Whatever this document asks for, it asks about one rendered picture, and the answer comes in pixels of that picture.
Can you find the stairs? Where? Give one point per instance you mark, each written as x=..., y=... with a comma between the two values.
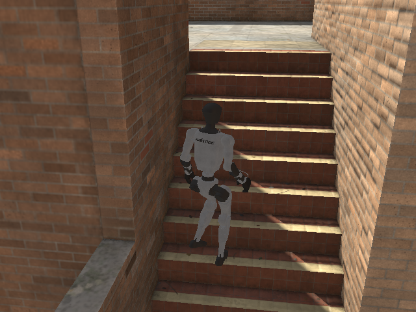
x=284, y=237

